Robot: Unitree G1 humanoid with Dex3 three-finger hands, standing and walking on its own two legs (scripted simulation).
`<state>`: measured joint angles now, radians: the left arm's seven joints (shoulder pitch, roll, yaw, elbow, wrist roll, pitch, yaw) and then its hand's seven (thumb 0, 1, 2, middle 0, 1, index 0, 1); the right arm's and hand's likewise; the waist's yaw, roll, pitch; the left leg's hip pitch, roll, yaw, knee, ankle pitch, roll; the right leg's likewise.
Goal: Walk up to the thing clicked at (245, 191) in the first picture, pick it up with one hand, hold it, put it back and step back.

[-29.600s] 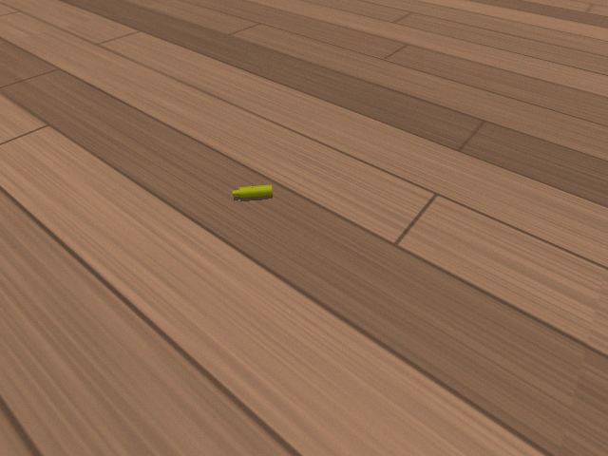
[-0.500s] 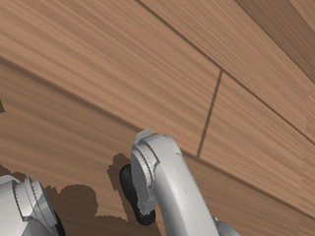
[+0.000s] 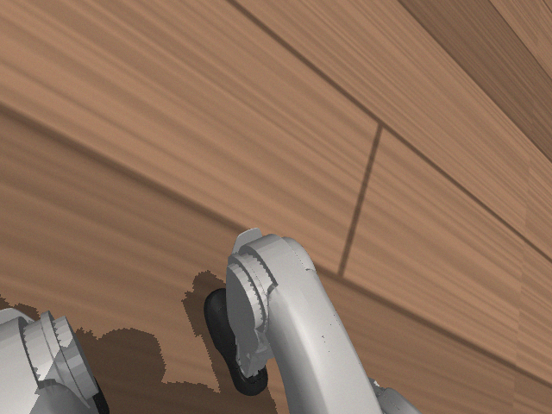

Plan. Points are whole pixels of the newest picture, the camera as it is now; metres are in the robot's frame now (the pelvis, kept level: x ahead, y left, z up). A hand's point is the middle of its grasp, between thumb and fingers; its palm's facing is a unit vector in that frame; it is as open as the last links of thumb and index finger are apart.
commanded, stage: open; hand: left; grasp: from above
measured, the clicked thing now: out of the picture +0.50 +0.32 -0.28
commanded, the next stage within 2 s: withdraw in 0.26 s
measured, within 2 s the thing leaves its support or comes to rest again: neither
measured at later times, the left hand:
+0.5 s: hand out of the picture +0.47 +0.30 -0.24, palm faces -0.42 -0.14 -0.89, open 13.8 cm
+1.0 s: hand out of the picture +0.45 +0.32 -0.06, palm faces -0.48 -0.13 -0.87, open 14.0 cm
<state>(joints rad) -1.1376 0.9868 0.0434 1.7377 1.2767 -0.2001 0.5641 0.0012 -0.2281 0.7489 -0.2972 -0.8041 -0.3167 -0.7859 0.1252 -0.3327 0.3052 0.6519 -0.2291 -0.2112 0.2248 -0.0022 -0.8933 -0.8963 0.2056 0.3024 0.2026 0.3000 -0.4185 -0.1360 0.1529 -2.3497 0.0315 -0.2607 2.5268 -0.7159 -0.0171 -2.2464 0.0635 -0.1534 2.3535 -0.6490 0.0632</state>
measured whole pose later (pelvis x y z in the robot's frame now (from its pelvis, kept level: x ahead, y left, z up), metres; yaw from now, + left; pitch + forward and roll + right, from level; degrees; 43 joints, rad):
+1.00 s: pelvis -0.01 -0.01 +0.06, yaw +7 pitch +34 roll -8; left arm -1.04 0.70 -0.09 1.31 1.07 -0.03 0.12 0.00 -0.51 1.01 -0.08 -1.01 -0.08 -1.01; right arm 0.16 -0.31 0.09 0.65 -0.09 -0.02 0.18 0.00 -0.90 -0.90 0.20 0.30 0.20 0.30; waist -0.24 0.04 -0.07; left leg -2.23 0.02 -0.14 2.30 -0.67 -0.01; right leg -2.15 0.02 -0.07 2.21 -0.66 0.04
